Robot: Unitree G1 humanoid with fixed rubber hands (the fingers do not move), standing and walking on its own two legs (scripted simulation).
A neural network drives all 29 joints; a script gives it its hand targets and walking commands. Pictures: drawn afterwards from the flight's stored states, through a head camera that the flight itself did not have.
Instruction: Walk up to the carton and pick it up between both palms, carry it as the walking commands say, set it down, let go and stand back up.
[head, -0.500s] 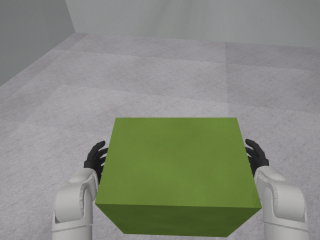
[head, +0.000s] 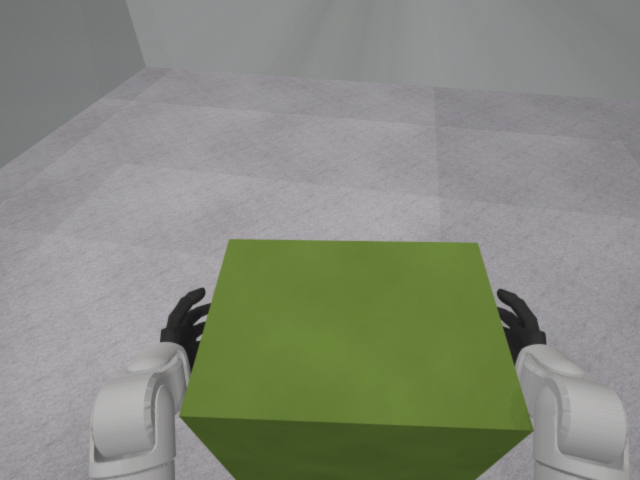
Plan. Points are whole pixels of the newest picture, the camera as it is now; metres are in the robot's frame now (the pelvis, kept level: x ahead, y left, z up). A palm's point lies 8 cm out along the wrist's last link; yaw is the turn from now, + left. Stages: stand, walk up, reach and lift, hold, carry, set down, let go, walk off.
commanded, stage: carry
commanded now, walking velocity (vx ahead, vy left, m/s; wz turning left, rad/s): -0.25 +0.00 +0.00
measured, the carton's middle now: (348, 374) +0.27 +0.00 +0.02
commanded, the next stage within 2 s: none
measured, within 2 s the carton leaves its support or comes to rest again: neither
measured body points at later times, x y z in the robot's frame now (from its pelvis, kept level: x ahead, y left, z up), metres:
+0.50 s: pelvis -0.18 +0.04 +0.01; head -0.18 +0.07 +0.46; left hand +0.06 +0.25 +0.05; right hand +0.09 -0.13 +0.07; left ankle -0.14 +0.13 -0.73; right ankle -0.18 -0.10 -0.63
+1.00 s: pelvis -0.37 +0.05 +0.01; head -0.37 +0.04 +0.46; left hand -0.10 +0.22 +0.08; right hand -0.11 -0.17 +0.08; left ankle -0.38 +0.16 -0.67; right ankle -0.32 -0.08 -0.73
